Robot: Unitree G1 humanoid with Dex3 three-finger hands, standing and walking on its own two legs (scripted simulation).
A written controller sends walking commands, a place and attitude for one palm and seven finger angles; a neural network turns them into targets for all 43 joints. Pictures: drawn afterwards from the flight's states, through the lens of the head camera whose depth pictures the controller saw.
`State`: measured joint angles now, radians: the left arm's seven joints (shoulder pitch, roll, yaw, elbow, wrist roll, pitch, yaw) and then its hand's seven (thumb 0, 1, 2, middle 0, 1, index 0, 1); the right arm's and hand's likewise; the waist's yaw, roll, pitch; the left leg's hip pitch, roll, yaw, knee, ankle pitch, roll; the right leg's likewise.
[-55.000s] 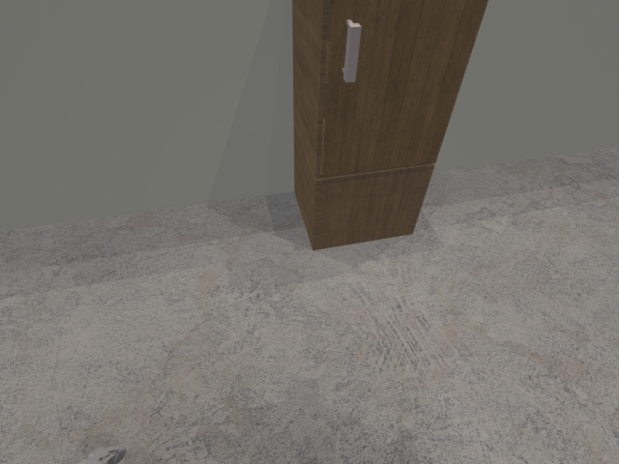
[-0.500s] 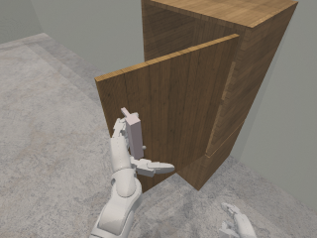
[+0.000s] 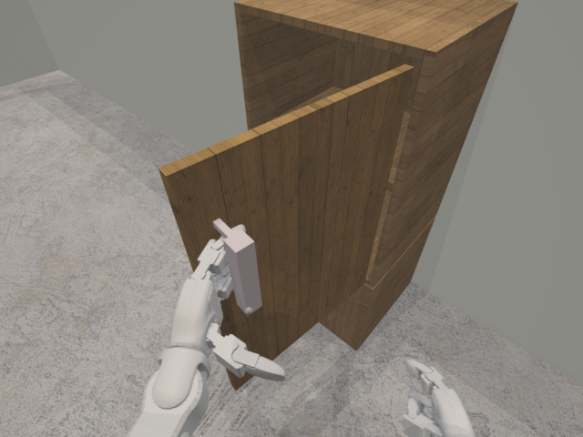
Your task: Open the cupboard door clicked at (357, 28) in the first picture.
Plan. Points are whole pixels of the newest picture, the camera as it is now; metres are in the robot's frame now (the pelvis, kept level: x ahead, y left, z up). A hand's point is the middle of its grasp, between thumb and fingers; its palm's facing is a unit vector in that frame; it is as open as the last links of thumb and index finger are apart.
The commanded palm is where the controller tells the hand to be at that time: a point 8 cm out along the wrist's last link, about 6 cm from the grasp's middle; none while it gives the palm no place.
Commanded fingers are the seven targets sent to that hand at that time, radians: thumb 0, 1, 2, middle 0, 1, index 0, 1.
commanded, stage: slide the hand sideways off the handle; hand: left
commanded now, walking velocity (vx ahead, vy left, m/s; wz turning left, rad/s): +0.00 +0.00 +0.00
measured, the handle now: (235, 266) +0.31 +0.10 +0.10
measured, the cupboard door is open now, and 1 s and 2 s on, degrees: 83 82 82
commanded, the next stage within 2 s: draw the hand back to the body in 0.66 s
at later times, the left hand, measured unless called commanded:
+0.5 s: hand (184, 348) +0.20 +0.14 +0.10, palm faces +0.08 -1.00 -0.05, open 16.1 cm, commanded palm +0.16 +0.20 +0.10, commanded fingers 0.00 -0.50 0.30 -0.15 -0.30 -0.15 -0.30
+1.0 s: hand (143, 349) +0.19 +0.18 +0.11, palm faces +0.06 -1.00 -0.06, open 16.3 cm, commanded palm +0.15 +0.23 +0.12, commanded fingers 0.00 -0.50 0.30 -0.15 -0.30 -0.15 -0.30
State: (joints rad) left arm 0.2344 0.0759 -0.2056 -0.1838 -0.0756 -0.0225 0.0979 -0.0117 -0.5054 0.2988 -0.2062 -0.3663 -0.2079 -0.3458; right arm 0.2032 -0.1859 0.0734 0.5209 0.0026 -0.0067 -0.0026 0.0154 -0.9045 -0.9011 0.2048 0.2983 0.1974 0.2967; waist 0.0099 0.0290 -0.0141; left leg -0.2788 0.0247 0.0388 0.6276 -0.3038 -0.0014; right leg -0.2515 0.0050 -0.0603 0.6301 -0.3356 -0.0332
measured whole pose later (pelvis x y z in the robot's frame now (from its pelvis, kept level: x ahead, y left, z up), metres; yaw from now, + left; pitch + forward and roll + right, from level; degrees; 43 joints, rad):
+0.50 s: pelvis +0.02 -0.02 -0.01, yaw +1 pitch +1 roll +0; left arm 0.57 0.18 0.04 -0.35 -0.21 -0.17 -0.10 -0.01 -0.50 0.30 -0.20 -0.32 -0.20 -0.33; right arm 0.25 -0.22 0.04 0.51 0.02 -0.10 -0.04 0.02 -0.90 -0.90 0.20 0.30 0.20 0.30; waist 0.03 0.05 -0.06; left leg -0.37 0.04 0.00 0.71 -0.36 -0.02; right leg -0.32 0.02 -0.09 0.70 -0.40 -0.05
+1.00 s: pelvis +0.01 +0.01 -0.01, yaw +2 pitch +1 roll -1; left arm 0.55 0.22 0.09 -0.42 -0.25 -0.11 -0.14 -0.01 -0.50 0.30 -0.15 -0.30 -0.15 -0.30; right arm 0.26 -0.21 0.06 0.53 0.04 -0.21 -0.06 0.02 -0.90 -0.90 0.21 0.30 0.20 0.30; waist 0.04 0.05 -0.07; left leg -0.40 0.01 0.01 0.76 -0.37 0.01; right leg -0.34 -0.01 -0.09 0.72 -0.39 -0.02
